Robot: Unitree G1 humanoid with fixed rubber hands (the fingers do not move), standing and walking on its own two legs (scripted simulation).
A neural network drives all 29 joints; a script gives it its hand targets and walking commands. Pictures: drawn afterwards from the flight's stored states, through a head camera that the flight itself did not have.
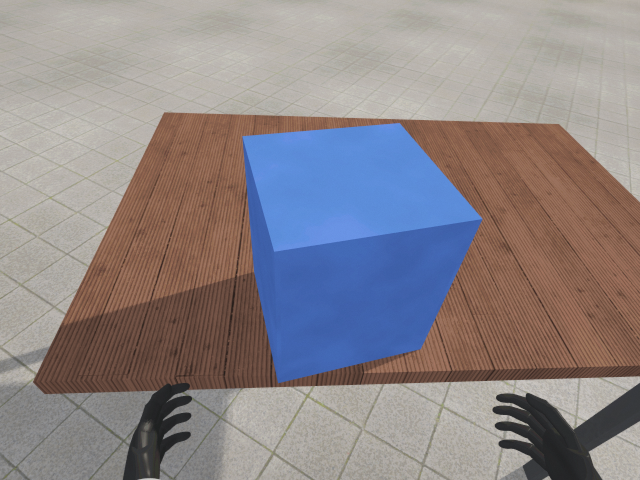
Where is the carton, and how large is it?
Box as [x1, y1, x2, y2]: [242, 123, 481, 382]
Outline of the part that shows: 399,123 242,136 254,273 278,382 420,348 480,223 481,218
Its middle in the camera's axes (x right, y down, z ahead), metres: +0.03 +0.01 +0.51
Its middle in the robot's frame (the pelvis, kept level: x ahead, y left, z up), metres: +0.39 +0.00 +0.11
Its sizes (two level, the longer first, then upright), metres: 0.210 0.200 0.250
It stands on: a table, 0.77 m high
